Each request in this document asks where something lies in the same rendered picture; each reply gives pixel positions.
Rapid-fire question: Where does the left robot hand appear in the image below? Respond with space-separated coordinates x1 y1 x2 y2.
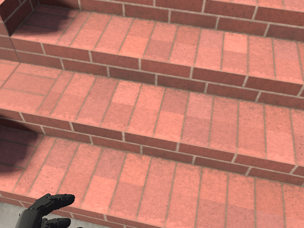
15 193 83 228

